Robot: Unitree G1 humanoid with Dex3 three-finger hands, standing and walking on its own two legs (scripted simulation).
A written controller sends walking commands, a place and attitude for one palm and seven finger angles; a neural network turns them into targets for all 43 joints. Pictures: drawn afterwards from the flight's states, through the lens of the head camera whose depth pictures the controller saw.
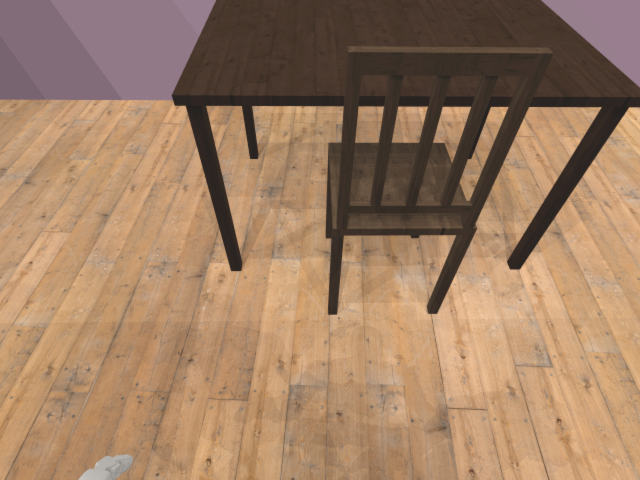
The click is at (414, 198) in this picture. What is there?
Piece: chair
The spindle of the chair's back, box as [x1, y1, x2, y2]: [405, 76, 450, 205]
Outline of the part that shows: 450,76 435,76 405,199 406,205 415,205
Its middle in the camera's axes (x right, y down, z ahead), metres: +0.23 -0.20 +0.87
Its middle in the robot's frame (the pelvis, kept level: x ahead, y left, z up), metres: +0.80 -0.19 -0.05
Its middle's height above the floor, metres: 0.72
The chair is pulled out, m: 0.00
